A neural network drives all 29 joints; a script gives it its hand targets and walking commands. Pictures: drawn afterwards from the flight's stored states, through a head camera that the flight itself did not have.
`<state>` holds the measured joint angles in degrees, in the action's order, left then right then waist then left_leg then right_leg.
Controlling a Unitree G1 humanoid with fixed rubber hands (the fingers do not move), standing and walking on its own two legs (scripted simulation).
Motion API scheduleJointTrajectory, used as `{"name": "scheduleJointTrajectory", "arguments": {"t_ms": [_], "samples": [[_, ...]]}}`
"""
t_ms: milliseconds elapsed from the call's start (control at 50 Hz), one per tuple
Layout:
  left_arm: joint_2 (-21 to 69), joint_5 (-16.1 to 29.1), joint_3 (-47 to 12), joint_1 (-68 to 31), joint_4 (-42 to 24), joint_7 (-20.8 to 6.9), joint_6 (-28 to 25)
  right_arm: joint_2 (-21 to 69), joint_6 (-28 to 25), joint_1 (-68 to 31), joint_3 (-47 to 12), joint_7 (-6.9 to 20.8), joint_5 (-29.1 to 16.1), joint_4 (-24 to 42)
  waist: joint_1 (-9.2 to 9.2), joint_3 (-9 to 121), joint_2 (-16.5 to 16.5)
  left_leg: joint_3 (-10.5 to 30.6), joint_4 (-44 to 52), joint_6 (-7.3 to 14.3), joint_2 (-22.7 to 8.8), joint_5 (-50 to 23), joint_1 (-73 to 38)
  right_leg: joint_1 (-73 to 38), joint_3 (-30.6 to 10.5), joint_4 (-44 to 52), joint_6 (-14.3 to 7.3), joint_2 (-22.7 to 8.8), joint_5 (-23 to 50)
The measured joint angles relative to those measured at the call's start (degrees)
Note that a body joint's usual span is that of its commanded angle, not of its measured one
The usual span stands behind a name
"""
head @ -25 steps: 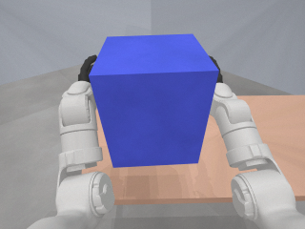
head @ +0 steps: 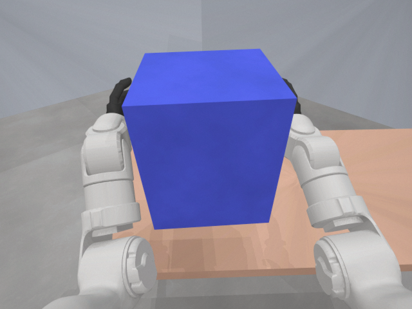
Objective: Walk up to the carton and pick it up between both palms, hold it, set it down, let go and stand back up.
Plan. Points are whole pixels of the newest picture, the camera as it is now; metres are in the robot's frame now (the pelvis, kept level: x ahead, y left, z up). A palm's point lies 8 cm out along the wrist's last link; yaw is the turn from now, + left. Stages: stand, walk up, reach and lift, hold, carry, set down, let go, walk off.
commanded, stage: hold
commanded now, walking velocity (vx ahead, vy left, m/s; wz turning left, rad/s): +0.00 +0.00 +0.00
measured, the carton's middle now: (207, 138) +0.35 +0.01 +0.23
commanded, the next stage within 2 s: none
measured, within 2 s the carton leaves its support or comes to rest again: neither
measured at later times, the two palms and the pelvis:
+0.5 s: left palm (115, 125) +0.36 +0.17 +0.26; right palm (283, 125) +0.37 -0.14 +0.25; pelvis +0.00 +0.00 +0.00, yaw +1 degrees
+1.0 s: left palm (114, 125) +0.36 +0.17 +0.26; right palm (282, 124) +0.37 -0.13 +0.25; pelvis +0.00 +0.00 +0.00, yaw +1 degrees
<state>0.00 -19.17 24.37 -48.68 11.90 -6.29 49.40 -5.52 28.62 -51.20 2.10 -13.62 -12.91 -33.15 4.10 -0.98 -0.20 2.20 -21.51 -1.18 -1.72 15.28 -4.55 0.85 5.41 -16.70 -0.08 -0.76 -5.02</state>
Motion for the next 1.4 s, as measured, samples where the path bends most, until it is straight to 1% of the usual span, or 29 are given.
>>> {"name": "scheduleJointTrajectory", "arguments": {"t_ms": [80,220,320,380,480,600,680,760,820,880,1000,1180,1280,1400], "samples": [[0.1,-0.4,0.4,-0.4,0.2,-0.1,0.2,0.6,-0.2,-0.3,0.9,0.2,0.4,-0.7,0.04,-0.7,-0.3,0.1,0.2,-0.1,-0.1,-0.1,-0.5,-0.5,0.1,0.1,-0.1,0.1,0.0],[-0.2,0.3,0.2,-0.1,-1.8,-0.3,0.3,1.0,-0.8,1.1,0.5,-0.3,0.4,1.8,0.03,-1.6,-1.6,0.6,0.1,-0.3,-0.4,-0.2,-0.3,-0.8,0.6,0.7,-0.3,0.3,0.3],[-0.6,0.5,-0.4,0.8,-3.3,-0.5,0.7,1.9,-1.1,1.6,1.2,-0.4,0.5,2.4,0.5,-2.2,-2.3,1.1,-0.2,-0.4,-0.4,-0.1,-0.4,-1.2,1.1,0.7,-0.4,0.3,0.2],[-0.6,0.3,-0.6,0.9,-3.1,-0.7,0.5,2.2,-1.1,2.1,1.6,-0.3,1.0,2.7,0.67,-2.3,-2.2,1.3,-0.4,-0.3,-0.2,0.0,-0.2,-1.1,1.3,0.6,-0.2,0.1,0.1],[-0.5,0.6,-1.8,2.0,-5.1,-0.5,0.2,2.1,-1.7,3.3,1.4,-0.2,0.7,4.7,1.07,-2.6,-1.4,1.4,-1.1,-0.2,-0.1,0.4,-0.1,-1.4,1.4,0.6,0.0,0.0,0.0],[0.5,-0.7,-1.8,1.9,-5.1,-0.3,0.6,1.5,-1.9,4.0,0.9,0.3,0.5,4.3,0.75,-3.4,-0.5,0.8,-0.9,0.2,0.1,0.6,-1.2,-2.2,0.7,0.6,0.2,-0.1,-0.1],[0.6,-0.4,-1.8,2.3,-5.5,-0.2,0.8,1.6,-2.0,4.6,0.7,0.3,0.7,4.6,0.9,-3.3,-0.4,0.7,-0.7,0.3,0.1,0.6,-1.3,-2.2,0.6,0.5,0.3,-0.2,-0.2],[1.1,-0.5,-1.5,2.0,-6.1,0.0,0.5,1.1,-2.2,4.6,0.3,0.3,0.5,5.2,0.4,-3.4,-0.6,0.4,-0.7,0.2,-0.1,0.6,-1.5,-2.2,0.3,0.7,0.2,0.1,0.0],[1.1,-0.3,-1.5,2.3,-7.0,0.1,0.7,1.1,-2.1,4.4,0.1,0.3,0.5,5.5,0.47,-3.4,-1.0,0.4,-0.6,0.1,-0.2,0.6,-1.7,-2.6,0.4,1.0,0.2,0.3,0.1],[0.9,-0.5,-1.2,2.1,-6.8,0.0,1.0,1.6,-2.0,3.8,0.7,0.4,0.6,4.6,0.62,-3.3,-1.5,0.5,-0.4,0.0,-0.2,0.5,-1.9,-2.7,0.5,0.9,0.1,0.2,0.0],[0.8,-0.8,-0.9,1.6,-5.8,-0.2,1.1,1.9,-1.9,3.3,1.1,0.6,1.1,3.5,0.31,-2.9,-2.0,0.6,-0.3,0.0,-0.2,0.4,-1.7,-2.4,0.6,0.7,0.0,0.2,0.0],[0.6,-0.8,-1.5,2.0,-5.7,-0.2,0.8,2.0,-2.1,3.8,1.4,0.9,1.3,3.8,0.41,-3.2,-1.5,1.0,-0.7,-0.1,-0.1,0.3,-1.3,-2.4,0.9,0.8,0.0,0.1,0.1],[0.5,-0.1,-2.0,2.3,-6.7,0.1,0.3,2.0,-2.6,4.4,1.4,0.7,1.1,5.1,0.91,-3.3,-1.2,1.1,-1.0,-0.1,-0.1,0.5,-1.2,-2.4,1.1,0.6,0.0,0.1,0.0],[0.7,-0.8,-1.0,1.2,-4.7,-0.2,0.6,1.9,-2.1,3.9,1.1,0.6,1.5,3.7,0.72,-3.4,-1.5,0.7,-0.1,0.0,0.0,-0.1,-1.7,-2.3,0.7,0.6,-0.1,0.0,0.2]]}}
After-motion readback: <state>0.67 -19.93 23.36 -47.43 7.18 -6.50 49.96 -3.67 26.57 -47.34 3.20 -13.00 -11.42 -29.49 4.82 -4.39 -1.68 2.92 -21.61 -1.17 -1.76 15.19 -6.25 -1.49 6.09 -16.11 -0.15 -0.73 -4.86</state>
